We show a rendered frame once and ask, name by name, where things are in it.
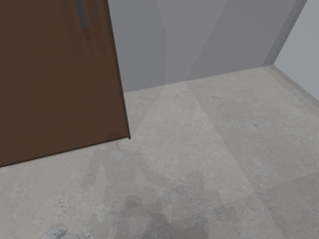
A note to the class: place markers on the wardrobe door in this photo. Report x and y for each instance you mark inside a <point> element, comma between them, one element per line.
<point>58,82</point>

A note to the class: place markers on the handle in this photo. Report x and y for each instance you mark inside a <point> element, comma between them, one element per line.
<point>81,13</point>

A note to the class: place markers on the left robot hand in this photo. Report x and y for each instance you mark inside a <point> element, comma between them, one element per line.
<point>56,233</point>

